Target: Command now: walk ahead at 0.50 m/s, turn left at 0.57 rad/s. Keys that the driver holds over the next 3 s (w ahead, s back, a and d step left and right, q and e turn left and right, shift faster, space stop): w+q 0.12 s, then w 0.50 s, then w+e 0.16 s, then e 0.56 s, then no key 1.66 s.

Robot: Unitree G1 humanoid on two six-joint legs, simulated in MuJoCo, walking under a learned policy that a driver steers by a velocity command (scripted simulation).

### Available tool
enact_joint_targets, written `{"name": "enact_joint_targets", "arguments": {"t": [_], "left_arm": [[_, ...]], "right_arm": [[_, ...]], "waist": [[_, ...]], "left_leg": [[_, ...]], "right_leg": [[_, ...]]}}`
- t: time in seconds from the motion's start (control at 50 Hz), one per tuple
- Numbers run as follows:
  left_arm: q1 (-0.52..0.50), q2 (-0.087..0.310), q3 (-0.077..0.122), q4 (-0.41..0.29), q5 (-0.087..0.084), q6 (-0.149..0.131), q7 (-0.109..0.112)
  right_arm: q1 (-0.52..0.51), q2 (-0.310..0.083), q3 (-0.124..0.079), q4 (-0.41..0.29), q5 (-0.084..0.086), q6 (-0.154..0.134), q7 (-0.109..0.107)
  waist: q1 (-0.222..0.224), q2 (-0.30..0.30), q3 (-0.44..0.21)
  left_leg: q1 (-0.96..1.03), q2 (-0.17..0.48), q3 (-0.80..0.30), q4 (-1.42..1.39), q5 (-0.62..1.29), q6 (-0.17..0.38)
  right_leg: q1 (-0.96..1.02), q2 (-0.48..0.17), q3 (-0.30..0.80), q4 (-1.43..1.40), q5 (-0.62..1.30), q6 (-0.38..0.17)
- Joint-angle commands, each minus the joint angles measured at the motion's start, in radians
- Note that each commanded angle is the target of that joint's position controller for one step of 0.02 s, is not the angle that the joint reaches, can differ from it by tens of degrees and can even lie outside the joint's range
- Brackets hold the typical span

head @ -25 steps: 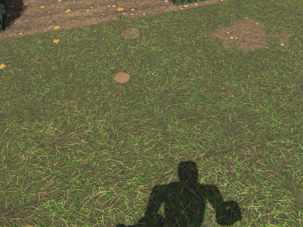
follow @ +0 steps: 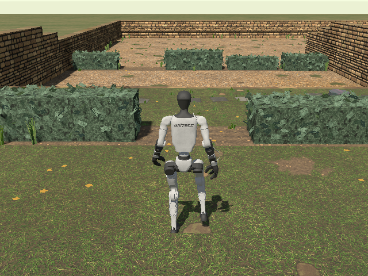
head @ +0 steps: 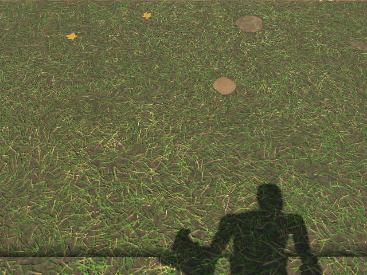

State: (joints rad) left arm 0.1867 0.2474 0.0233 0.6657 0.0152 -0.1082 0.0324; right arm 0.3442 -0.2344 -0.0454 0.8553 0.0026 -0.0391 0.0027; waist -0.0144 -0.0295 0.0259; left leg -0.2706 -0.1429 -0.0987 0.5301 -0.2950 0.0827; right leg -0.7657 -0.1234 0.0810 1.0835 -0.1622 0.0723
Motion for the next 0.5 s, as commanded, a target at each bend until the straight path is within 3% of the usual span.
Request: {"name": "enact_joint_targets", "arguments": {"t": [0.02, 0.06, 0.1, 0.12, 0.14, 0.16, 0.18, 0.2, 0.22, 0.24, 0.26, 0.28, 0.32, 0.36, 0.42, 0.46, 0.5], "left_arm": [[0.022, 0.067, 0.027, -0.051, -0.003, -0.017, -0.019], [-0.010, 0.091, 0.037, -0.077, -0.021, -0.003, -0.017], [-0.017, 0.119, 0.053, -0.089, -0.021, -0.003, -0.022], [0.027, 0.130, 0.063, -0.081, -0.019, -0.007, -0.028], [0.090, 0.153, 0.075, -0.075, -0.012, -0.013, -0.031], [0.204, 0.212, 0.090, -0.060, -0.001, -0.019, -0.034], [0.337, 0.265, 0.113, 0.004, -0.007, -0.006, -0.047], [0.321, 0.189, 0.093, -0.008, -0.024, -0.004, -0.048], [0.255, 0.160, 0.083, -0.011, -0.023, 0.003, -0.046], [0.193, 0.151, 0.078, -0.019, -0.010, 0.007, -0.046], [0.151, 0.137, 0.074, -0.016, -0.004, 0.010, -0.042], [0.126, 0.118, 0.068, -0.015, 0.001, 0.011, -0.041], [0.113, 0.109, 0.066, 0.002, -0.009, 0.010, -0.041], [0.125, 0.147, 0.077, 0.025, -0.021, 0.008, -0.039], [0.142, 0.195, 0.088, 0.069, -0.032, 0.021, -0.020], [0.156, 0.202, 0.089, 0.098, -0.031, 0.028, -0.021], [0.175, 0.193, 0.088, 0.116, -0.034, 0.033, -0.030]], "right_arm": [[-0.096, -0.170, -0.043, -0.106, 0.006, -0.024, -0.032], [-0.029, -0.170, -0.051, -0.082, 0.034, -0.012, -0.032], [0.011, -0.163, -0.057, -0.080, 0.035, 0.009, -0.030], [0.015, -0.152, -0.054, -0.085, 0.032, 0.016, -0.029], [0.015, -0.127, -0.045, -0.093, 0.024, 0.019, -0.023], [0.097, -0.059, -0.026, -0.103, 0.006, 0.012, -0.014], [0.193, -0.035, -0.013, -0.108, 0.039, 0.004, -0.011], [0.134, -0.121, -0.032, -0.100, 0.040, 0.002, -0.010], [-0.006, -0.157, -0.046, -0.133, 0.036, 0.006, -0.012], [-0.075, -0.153, -0.045, -0.156, 0.026, 0.010, -0.013], [-0.102, -0.139, -0.045, -0.168, 0.015, 0.005, -0.013], [-0.086, -0.129, -0.046, -0.166, 0.013, 0.005, -0.010], [-0.071, -0.103, -0.041, -0.158, 0.017, 0.011, -0.004], [-0.135, -0.081, -0.029, -0.177, 0.007, 0.011, 0.000], [-0.251, -0.068, -0.016, -0.211, 0.001, -0.010, 0.009], [-0.271, -0.069, -0.015, -0.212, 0.005, -0.021, 0.016], [-0.279, -0.073, -0.016, -0.218, 0.006, -0.020, 0.020]], "waist": [[0.030, 0.141, -0.057], [0.014, 0.126, -0.060], [0.017, 0.100, -0.044], [0.042, 0.110, -0.045], [0.076, 0.100, -0.078], [0.079, -0.062, -0.179], [0.074, -0.373, -0.299], [0.097, -0.243, -0.193], [0.110, -0.120, -0.061], [0.094, -0.047, -0.007], [0.068, -0.040, 0.010], [0.039, -0.073, -0.009], [0.017, -0.088, -0.036], [0.030, -0.072, -0.032], [0.062, -0.048, -0.040], [0.063, -0.065, -0.059], [0.064, -0.075, -0.060]], "left_leg": [[-0.291, 0.173, -0.111, -0.220, 0.430, 0.172], [-0.141, 0.221, -0.204, -0.160, 0.310, 0.144], [-0.038, 0.248, -0.286, -0.073, 0.194, 0.114], [-0.018, 0.230, -0.298, -0.020, 0.182, 0.096], [-0.020, 0.190, -0.260, 0.084, 0.196, 0.068], [-0.171, 0.094, -0.167, 0.376, 0.026, 0.018], [-0.408, 0.011, -0.051, 0.710, -0.278, -0.033], [-0.540, 0.061, -0.087, 0.818, -0.269, -0.034], [-0.583, 0.096, -0.073, 0.843, -0.179, -0.033], [-0.550, 0.125, -0.049, 0.796, -0.113, -0.033], [-0.518, 0.161, -0.049, 0.723, -0.067, -0.031], [-0.449, 0.193, -0.038, 0.658, -0.049, -0.034], [-0.377, 0.208, -0.001, 0.537, -0.048, -0.047], [-0.375, 0.220, 0.025, 0.395, 0.003, -0.055], [-0.310, 0.211, 0.049, 0.186, 0.190, -0.063], [-0.228, 0.191, 0.074, 0.142, 0.277, -0.073], [-0.170, 0.166, 0.105, 0.136, 0.248, -0.073]], "right_leg": [[0.455, 0.103, -0.079, -0.355, 0.360, 0.025], [0.419, 0.099, -0.034, -0.463, 0.279, 0.006], [0.407, 0.107, -0.031, -0.512, 0.162, -0.036], [0.456, 0.118, -0.037, -0.530, 0.113, -0.067], [0.543, 0.083, -0.016, -0.542, 0.094, -0.110], [0.790, -0.085, 0.180, -0.542, 0.051, -0.206], [0.977, -0.265, 0.673, -0.733, -0.324, -0.351], [0.946, -0.267, 0.780, -0.803, -0.549, -0.332], [0.827, -0.233, 0.649, -0.807, -0.520, -0.295], [0.711, -0.191, 0.511, -0.804, -0.371, -0.284], [0.635, -0.159, 0.414, -0.802, -0.244, -0.282], [0.588, -0.125, 0.336, -0.809, -0.154, -0.268], [0.556, -0.099, 0.254, -0.841, -0.073, -0.274], [0.560, -0.108, 0.206, -0.876, -0.016, -0.294], [0.567, -0.087, 0.110, -0.887, 0.088, -0.276], [0.555, -0.082, 0.057, -0.869, 0.173, -0.271], [0.550, -0.073, 0.020, -0.845, 0.194, -0.263]]}}
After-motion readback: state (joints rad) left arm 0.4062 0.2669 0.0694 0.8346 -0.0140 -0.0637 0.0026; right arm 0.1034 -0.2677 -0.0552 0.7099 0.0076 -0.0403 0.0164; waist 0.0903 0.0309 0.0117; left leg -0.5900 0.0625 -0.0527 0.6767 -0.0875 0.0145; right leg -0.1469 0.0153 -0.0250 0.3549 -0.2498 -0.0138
